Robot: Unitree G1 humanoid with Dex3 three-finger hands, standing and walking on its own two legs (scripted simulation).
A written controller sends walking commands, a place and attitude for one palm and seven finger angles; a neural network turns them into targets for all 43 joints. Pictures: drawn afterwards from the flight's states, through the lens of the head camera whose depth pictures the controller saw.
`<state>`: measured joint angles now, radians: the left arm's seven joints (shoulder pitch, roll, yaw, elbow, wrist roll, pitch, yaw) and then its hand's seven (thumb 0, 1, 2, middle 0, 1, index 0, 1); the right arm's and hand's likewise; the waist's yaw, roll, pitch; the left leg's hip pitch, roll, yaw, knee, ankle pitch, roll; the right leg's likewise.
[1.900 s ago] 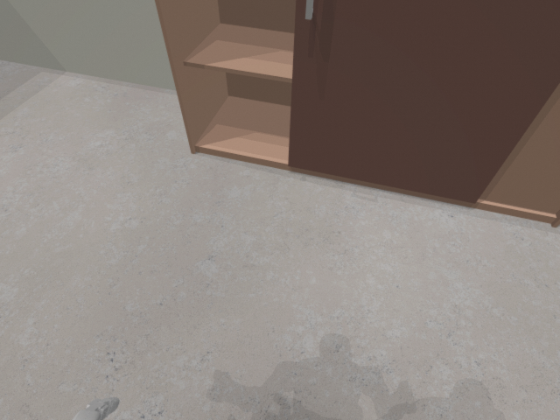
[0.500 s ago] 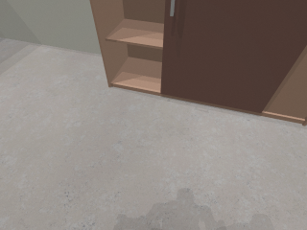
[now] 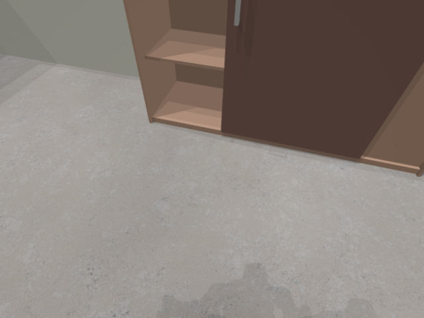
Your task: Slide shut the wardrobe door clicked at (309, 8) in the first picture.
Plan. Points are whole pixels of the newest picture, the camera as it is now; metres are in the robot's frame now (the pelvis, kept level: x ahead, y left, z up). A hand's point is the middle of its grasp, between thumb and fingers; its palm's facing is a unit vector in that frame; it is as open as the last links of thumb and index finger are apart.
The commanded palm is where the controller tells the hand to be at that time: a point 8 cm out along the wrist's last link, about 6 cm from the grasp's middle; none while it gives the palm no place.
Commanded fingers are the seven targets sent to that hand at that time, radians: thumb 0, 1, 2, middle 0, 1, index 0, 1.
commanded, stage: walk to a spot facing it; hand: right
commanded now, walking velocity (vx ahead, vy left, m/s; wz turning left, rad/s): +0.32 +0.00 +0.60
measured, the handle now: out of the picture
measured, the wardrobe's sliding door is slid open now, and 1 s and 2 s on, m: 0.53 0.53 0.53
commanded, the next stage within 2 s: turn to face it in 1.82 s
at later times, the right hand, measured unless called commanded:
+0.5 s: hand out of the picture +0.06 -0.14 -0.17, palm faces -0.13 +0.98 -0.15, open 7.4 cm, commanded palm none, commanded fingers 0.00 -0.90 -0.90 0.20 0.30 0.20 0.30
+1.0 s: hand (271, 198) +0.48 -0.15 -0.17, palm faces -0.39 +0.90 -0.19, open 7.4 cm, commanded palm none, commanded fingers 0.00 -0.90 -0.90 0.20 0.30 0.20 0.30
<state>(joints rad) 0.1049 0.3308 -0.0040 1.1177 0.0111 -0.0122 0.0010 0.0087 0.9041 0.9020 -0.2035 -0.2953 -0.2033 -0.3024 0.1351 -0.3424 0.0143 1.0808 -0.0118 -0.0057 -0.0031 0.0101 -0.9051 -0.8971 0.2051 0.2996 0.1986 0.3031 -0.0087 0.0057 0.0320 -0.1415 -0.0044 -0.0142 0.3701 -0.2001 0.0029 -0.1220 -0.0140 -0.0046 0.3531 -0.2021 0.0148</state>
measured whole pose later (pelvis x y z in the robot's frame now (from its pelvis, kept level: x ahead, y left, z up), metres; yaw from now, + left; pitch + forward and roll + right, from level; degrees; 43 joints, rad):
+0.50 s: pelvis +0.11 +0.03 +0.00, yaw +12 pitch +0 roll +0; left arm 0.18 0.20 0.05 1.02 0.02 0.00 -0.02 0.01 0.91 0.90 -0.20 -0.29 -0.20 -0.30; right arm 0.48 -0.12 -0.01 1.07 -0.03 -0.06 0.00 0.01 -0.91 -0.90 0.20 0.30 0.20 0.30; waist -0.04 0.00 0.04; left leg -0.08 -0.05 -0.04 0.38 -0.30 0.05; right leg -0.59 -0.11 -0.06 1.05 -0.25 0.06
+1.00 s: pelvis +0.31 -0.01 +0.00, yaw +26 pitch +0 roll +0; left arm 0.33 0.18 0.06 1.05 0.02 -0.08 0.02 -0.01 0.94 0.90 -0.20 -0.29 -0.20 -0.30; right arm 0.19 -0.24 -0.10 0.95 -0.04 0.01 0.03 0.01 -0.91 -0.90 0.20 0.30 0.19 0.30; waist 0.00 0.04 0.02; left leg -0.63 0.10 0.04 1.08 -0.16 -0.01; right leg -0.13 -0.05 -0.27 0.38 -0.25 -0.05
